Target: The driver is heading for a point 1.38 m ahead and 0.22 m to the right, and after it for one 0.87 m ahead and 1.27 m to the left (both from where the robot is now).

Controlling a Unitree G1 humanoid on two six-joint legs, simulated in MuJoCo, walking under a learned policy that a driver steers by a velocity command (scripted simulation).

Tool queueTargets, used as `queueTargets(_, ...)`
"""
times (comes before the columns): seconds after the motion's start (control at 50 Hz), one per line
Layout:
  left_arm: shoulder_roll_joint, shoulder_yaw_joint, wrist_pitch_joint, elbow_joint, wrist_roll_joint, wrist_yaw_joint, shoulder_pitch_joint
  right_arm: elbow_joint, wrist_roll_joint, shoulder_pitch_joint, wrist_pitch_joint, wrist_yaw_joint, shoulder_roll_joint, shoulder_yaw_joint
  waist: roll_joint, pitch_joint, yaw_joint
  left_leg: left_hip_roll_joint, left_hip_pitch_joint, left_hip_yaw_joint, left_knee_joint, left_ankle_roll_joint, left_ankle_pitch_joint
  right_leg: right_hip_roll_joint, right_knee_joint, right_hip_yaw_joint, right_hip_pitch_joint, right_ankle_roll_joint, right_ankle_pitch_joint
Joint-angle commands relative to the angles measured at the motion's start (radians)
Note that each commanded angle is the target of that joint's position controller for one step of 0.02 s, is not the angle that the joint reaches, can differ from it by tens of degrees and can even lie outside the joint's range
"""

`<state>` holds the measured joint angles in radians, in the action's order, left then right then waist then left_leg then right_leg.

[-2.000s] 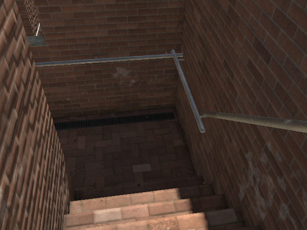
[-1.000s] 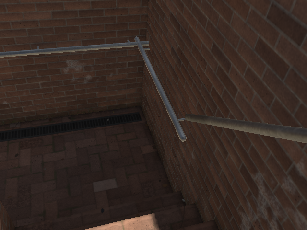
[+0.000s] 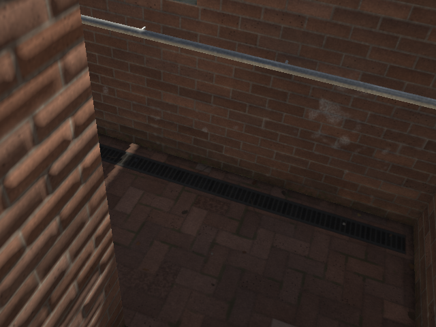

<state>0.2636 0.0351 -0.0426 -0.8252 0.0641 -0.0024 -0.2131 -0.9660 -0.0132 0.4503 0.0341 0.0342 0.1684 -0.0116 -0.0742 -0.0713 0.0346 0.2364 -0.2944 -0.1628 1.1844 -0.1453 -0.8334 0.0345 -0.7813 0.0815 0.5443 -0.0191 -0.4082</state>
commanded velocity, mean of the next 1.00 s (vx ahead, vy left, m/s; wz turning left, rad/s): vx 0.50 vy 0.00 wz -0.10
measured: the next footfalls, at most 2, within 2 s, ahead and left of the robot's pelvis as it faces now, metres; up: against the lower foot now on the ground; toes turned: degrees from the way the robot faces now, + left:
right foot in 0.08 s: +0.11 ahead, -0.11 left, -0.20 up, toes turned +3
left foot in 0.56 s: +0.42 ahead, +0.11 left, -0.41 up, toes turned +0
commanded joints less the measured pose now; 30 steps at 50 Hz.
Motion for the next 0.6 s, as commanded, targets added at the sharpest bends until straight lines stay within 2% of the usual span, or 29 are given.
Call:
queueTargets(0.02,0.012,-0.001,-0.043,0.088,-0.034,-0.002,0.075,0.045,-0.041,-0.012,-0.007,0.006,0.107,-0.021,0.159,0.232,0.072,-0.134,-0.115,-0.235,-0.144,-0.093,0.767,0.011,0.285,-0.022,-0.091,0.021,0.161)
queueTargets(0.04,0.020,0.008,-0.050,0.052,-0.047,-0.008,-0.067,0.032,-0.052,-0.036,-0.018,0.009,0.107,-0.019,0.171,0.198,0.009,-0.138,-0.122,-0.212,-0.011,-0.092,0.941,-0.014,0.342,-0.021,-0.230,0.046,0.177)
queueTargets(0.06,0.078,0.041,-0.030,-0.019,-0.061,-0.009,-0.315,0.044,-0.050,-0.105,-0.026,-0.008,0.137,-0.030,0.202,0.104,-0.118,-0.138,-0.158,-0.176,0.187,-0.083,1.148,-0.049,0.403,-0.014,-0.457,0.066,0.170)
queueTargets(0.08,0.107,0.054,-0.027,-0.083,-0.045,-0.008,-0.511,0.044,-0.030,-0.127,-0.019,-0.020,0.135,-0.035,0.079,0.096,-0.198,-0.071,-0.353,-0.079,0.572,-0.034,1.030,-0.100,0.504,0.006,-0.690,0.131,0.001)
queueTargets(0.1,0.121,0.057,-0.012,-0.091,-0.076,-0.006,-0.588,0.066,-0.030,-0.199,-0.008,-0.031,0.087,-0.035,-0.091,0.071,-0.270,0.087,-0.658,0.059,1.056,-0.001,0.155,-0.257,0.399,0.120,-0.887,0.235,-0.268)
queueTargets(0.12,0.133,0.021,-0.003,-0.050,-0.040,0.020,-0.431,0.157,0.019,-0.080,0.000,-0.017,0.051,-0.013,-0.217,0.021,-0.048,0.007,-0.953,0.115,1.123,0.011,-0.049,-0.361,-0.040,0.171,-1.034,0.232,-0.718)
queueTargets(0.14,0.141,0.032,-0.007,-0.064,-0.046,0.032,-0.442,0.150,-0.006,-0.052,-0.003,0.005,0.062,-0.006,-0.208,-0.096,-0.064,-0.058,-0.984,0.068,1.103,-0.009,0.009,-0.412,0.025,0.220,-1.063,0.286,-0.622)
queueTargets(0.16,0.125,0.025,-0.023,-0.072,-0.045,0.035,-0.479,0.133,-0.024,-0.091,-0.012,0.019,0.099,-0.012,-0.049,-0.034,-0.093,-0.083,-0.942,0.020,0.997,-0.003,0.106,-0.375,0.113,0.233,-0.861,0.292,-0.255)
queueTargets(0.18,0.185,0.039,-0.043,-0.071,-0.037,0.022,-0.406,0.146,-0.046,-0.132,-0.024,0.016,0.139,-0.019,-0.031,0.035,-0.079,-0.117,-0.927,0.026,0.883,0.029,0.167,-0.424,0.229,0.396,-0.650,0.381,0.258)
queueTargets(0.2,0.162,0.014,-0.075,-0.100,-0.033,0.017,-0.370,0.168,-0.054,-0.272,-0.036,0.014,0.151,-0.028,0.039,0.170,-0.058,-0.145,-0.973,-0.038,0.665,0.071,0.415,-0.372,0.207,0.377,-0.475,0.323,0.382)
queueTargets(0.22,0.117,-0.005,-0.086,-0.133,-0.036,0.022,-0.383,0.144,-0.058,-0.282,-0.050,0.004,0.130,-0.033,0.046,0.216,-0.047,-0.133,-0.910,-0.024,0.553,0.096,0.520,-0.308,0.157,0.363,-0.331,0.280,0.297)
queueTargets(0.24,0.048,-0.038,-0.086,-0.111,-0.055,0.006,-0.285,0.171,-0.038,-0.327,-0.053,-0.013,0.120,-0.017,0.124,0.276,0.019,-0.142,-0.682,0.043,0.140,0.153,0.746,-0.228,0.223,0.246,-0.038,0.204,0.345)
queueTargets(0.26,0.090,-0.033,-0.088,-0.104,-0.065,0.005,-0.235,0.148,-0.052,-0.293,-0.054,-0.031,0.069,-0.007,0.112,0.203,0.040,-0.162,-0.384,0.131,0.001,0.154,0.926,-0.216,0.243,0.224,0.106,0.184,0.390)
queueTargets(0.28,0.128,-0.019,-0.083,-0.142,-0.083,0.011,-0.258,0.074,-0.057,-0.179,-0.067,-0.037,0.027,-0.009,0.033,0.107,0.058,-0.182,-0.232,0.131,0.079,0.134,1.063,-0.233,0.214,0.240,0.112,0.182,0.381)
queueTargets(0.3,0.159,-0.010,-0.076,-0.141,-0.087,0.017,-0.242,0.046,-0.053,-0.130,-0.077,-0.034,0.043,-0.017,-0.055,0.078,0.067,-0.175,-0.221,0.169,0.116,0.119,1.073,-0.223,0.175,0.215,0.059,0.162,0.341)
queueTargets(0.32,0.129,-0.010,-0.077,-0.182,-0.091,0.007,-0.338,0.078,-0.047,-0.268,-0.071,-0.030,0.086,-0.030,-0.111,0.143,-0.017,-0.230,-0.480,0.076,0.012,0.101,1.115,-0.196,0.140,0.250,-0.161,0.173,0.482)
queueTargets(0.34,0.083,-0.022,-0.079,-0.196,-0.075,0.002,-0.394,0.130,-0.033,-0.424,-0.057,-0.027,0.106,-0.036,-0.090,0.230,-0.087,-0.240,-0.690,0.066,-0.177,0.093,1.147,-0.151,0.078,0.236,-0.301,0.182,0.650)
queueTargets(0.36,0.047,-0.027,-0.074,-0.219,-0.061,-0.009,-0.482,0.176,-0.035,-0.591,-0.035,-0.030,0.080,-0.025,-0.064,0.236,-0.182,-0.233,-0.779,0.092,-0.258,0.093,1.166,-0.141,0.052,0.267,-0.421,0.187,0.701)
queueTargets(0.38,0.000,-0.039,-0.069,-0.211,-0.055,-0.027,-0.443,0.195,-0.041,-0.631,-0.003,-0.045,0.041,-0.009,0.014,0.221,-0.163,-0.246,-0.680,0.099,-0.455,0.109,1.365,-0.114,0.023,0.243,-0.373,0.190,0.807)
queueTargets(0.4,0.015,-0.038,-0.067,-0.194,-0.054,-0.031,-0.397,0.189,-0.034,-0.614,0.014,-0.062,0.023,-0.002,0.046,0.205,-0.155,-0.235,-0.459,0.135,-0.538,0.111,1.501,-0.103,0.020,0.214,-0.216,0.197,0.870)
queueTargets(0.42,0.028,-0.034,-0.064,-0.183,-0.056,-0.029,-0.343,0.174,-0.017,-0.585,0.022,-0.070,0.008,-0.001,0.038,0.191,-0.137,-0.231,-0.297,0.148,-0.578,0.118,1.508,-0.106,0.007,0.203,-0.120,0.206,0.872)
queueTargets(0.46,0.008,-0.034,-0.066,-0.198,-0.053,-0.017,-0.379,0.170,0.007,-0.554,0.011,-0.069,0.024,-0.002,-0.017,0.228,-0.180,-0.246,-0.169,0.160,-0.694,0.134,1.398,-0.095,-0.031,0.175,-0.125,0.201,0.715)
queueTargets(0.48,-0.015,-0.031,-0.057,-0.213,-0.049,-0.015,-0.420,0.156,0.014,-0.536,0.013,-0.059,0.046,-0.003,-0.015,0.250,-0.210,-0.257,-0.132,0.169,-0.767,0.136,1.376,-0.073,-0.086,0.164,-0.160,0.183,0.649)
queueTargets(0.5,0.014,-0.021,-0.047,-0.214,-0.045,-0.013,-0.393,0.117,-0.001,-0.441,0.011,-0.043,0.044,-0.008,-0.035,0.225,-0.174,-0.271,-0.037,0.138,-0.694,0.119,1.399,-0.081,-0.181,0.194,-0.138,0.188,0.602)
queueTargets(0.52,0.050,-0.003,-0.035,-0.195,-0.027,-0.014,-0.359,0.067,0.006,-0.308,0.005,-0.036,0.101,-0.025,-0.008,0.185,-0.126,-0.324,0.023,0.083,-0.806,0.115,1.379,-0.076,-0.286,0.188,-0.197,0.195,0.629)
queueTargets(0.54,0.044,-0.008,-0.015,-0.218,-0.025,-0.015,-0.394,0.027,0.009,-0.193,0.007,-0.027,0.157,-0.047,0.021,0.162,-0.095,-0.302,0.113,0.117,-0.842,0.087,1.290,-0.066,-0.441,0.199,-0.251,0.202,0.287)
queueTargets(0.56,0.075,0.013,-0.011,-0.214,-0.042,-0.016,-0.356,-0.024,-0.010,-0.049,0.013,-0.031,0.173,-0.058,0.042,0.180,-0.012,-0.367,0.321,0.038,-0.921,0.068,1.243,-0.033,-0.688,0.219,-0.050,0.202,0.332)
queueTargets(0.58,0.062,0.028,-0.018,-0.232,-0.053,-0.013,-0.402,-0.032,-0.021,0.045,0.017,-0.035,0.235,-0.081,0.208,0.177,0.039,-0.427,0.492,0.061,-0.862,0.066,1.563,0.114,-0.980,0.064,0.139,0.183,0.986)
queueTargets(0.6,-0.017,0.017,-0.013,-0.225,-0.098,-0.029,-0.558,-0.071,-0.039,0.160,0.027,-0.047,0.271,-0.090,0.275,-0.062,-0.034,-0.649,0.857,-0.035,-0.463,-0.008,1.935,0.107,-1.207,0.048,0.379,0.146,1.362)
Keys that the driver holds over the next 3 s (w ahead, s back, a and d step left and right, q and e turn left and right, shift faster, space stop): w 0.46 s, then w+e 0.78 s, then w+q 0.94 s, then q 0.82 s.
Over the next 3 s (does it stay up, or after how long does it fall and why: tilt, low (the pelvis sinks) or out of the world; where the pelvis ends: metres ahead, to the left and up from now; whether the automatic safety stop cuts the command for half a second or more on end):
stays up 1.31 -0.22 -0.72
